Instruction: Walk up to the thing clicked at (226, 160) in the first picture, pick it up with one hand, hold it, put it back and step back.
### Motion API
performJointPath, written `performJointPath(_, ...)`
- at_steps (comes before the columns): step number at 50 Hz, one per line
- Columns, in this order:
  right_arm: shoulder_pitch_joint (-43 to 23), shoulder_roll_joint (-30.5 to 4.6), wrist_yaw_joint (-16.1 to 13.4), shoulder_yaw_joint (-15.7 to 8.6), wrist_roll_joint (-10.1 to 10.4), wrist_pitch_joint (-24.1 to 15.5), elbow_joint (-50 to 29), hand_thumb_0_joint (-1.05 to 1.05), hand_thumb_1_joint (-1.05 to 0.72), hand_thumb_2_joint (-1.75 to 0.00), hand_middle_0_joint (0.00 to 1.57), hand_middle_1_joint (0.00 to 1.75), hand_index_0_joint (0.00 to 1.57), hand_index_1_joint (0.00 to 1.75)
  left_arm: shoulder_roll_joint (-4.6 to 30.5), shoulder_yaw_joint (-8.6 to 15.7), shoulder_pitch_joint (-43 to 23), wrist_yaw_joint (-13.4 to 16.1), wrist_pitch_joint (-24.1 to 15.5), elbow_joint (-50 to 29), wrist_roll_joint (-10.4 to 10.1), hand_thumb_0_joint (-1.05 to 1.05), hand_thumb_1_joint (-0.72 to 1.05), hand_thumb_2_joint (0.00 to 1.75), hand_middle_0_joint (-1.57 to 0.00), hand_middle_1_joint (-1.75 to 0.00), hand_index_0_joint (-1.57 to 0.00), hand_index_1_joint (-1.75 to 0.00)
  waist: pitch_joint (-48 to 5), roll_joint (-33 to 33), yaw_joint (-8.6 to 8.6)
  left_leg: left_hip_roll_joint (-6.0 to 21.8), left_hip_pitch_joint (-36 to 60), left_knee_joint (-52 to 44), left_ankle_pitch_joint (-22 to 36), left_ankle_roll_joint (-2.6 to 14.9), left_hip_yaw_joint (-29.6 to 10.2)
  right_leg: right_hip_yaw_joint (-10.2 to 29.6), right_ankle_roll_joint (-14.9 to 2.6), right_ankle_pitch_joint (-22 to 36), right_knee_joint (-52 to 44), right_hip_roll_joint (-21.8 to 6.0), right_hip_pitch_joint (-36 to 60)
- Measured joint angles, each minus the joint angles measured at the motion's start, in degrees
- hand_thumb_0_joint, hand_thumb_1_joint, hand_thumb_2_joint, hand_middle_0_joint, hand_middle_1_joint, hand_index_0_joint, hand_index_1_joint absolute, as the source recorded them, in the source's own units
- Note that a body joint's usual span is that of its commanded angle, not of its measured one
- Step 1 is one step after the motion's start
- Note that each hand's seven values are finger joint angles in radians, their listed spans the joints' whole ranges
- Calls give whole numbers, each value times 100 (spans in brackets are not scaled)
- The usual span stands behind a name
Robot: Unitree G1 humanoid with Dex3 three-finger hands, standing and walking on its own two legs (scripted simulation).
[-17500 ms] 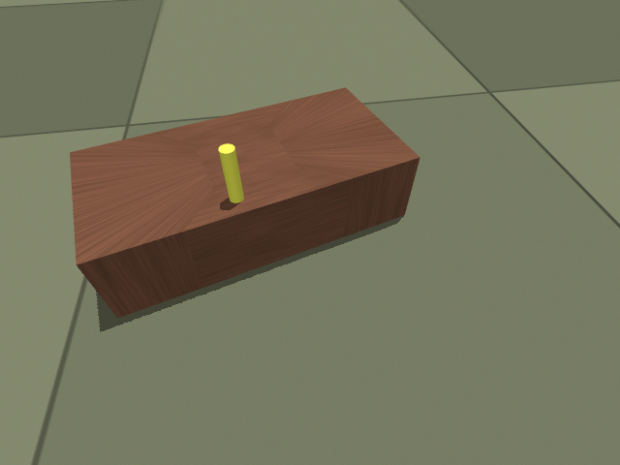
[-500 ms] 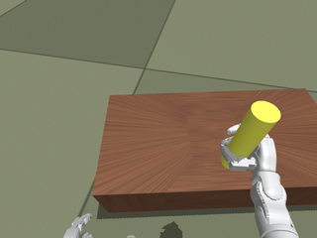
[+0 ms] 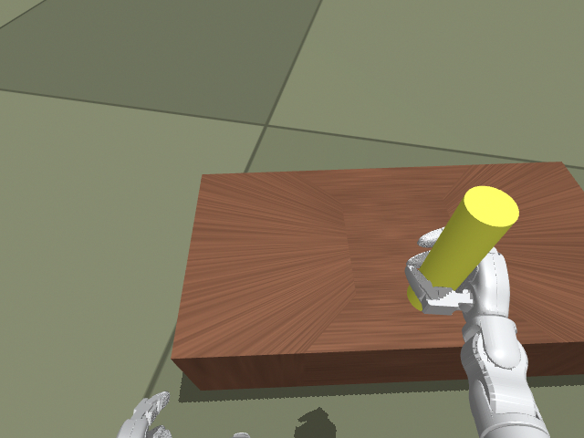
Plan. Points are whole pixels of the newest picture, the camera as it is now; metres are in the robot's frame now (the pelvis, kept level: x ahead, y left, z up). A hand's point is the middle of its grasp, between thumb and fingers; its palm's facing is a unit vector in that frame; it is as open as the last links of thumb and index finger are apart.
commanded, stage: hold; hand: right
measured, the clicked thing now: (451, 259) +0.33 -0.18 +0.09
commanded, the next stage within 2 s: crouch in 0.60 s
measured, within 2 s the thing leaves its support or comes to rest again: neither
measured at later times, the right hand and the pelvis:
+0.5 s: hand (434, 272) +0.33 -0.17 +0.05, palm faces +0.12 +0.99 +0.01, open 7.1 cm; pelvis +0.00 +0.00 +0.00, yaw +0 degrees
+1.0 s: hand (428, 279) +0.34 -0.17 +0.01, palm faces +0.13 +0.99 +0.02, open 7.1 cm; pelvis -0.01 +0.00 -0.02, yaw +0 degrees
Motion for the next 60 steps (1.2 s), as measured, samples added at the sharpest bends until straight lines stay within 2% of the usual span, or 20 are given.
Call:
performJointPath(34,71,-4,9,18,4,-2,-76,0,7,-114,89,109,91,109,0,12,12,-15,33,-12,-3,1,89,91,-20,-30,-21,-31,-23,-15,-14,9,31,-6,-33,-16,-2,0,-13,-37,2,11,25)
performJointPath(42,-27,-9,40,-24,-1,-61,132,0,7,-114,89,109,91,109,-2,19,-10,-29,22,-1,7,1,90,91,-20,-30,-20,-31,-32,3,-6,17,-50,51,-39,-12,-3,3,-11,-35,47,18,-51)
performJointPath(50,-630,-82,211,-264,-2,-501,1072,0,7,-115,89,110,91,109,57,58,-125,-81,-58,11,85,1,90,92,-20,-30,-20,-31,-97,117,72,49,-857,638,-190,2,-9,23,-9,-181,620,45,-851)
performJointPath(60,-1675,-426,585,-806,-81,-1359,2357,0,7,-115,89,110,91,109,239,79,-69,-223,-67,-72,207,1,90,92,-20,-30,-21,-31,-585,198,279,70,-3125,2446,-755,20,-83,29,16,-799,2438,54,-3070)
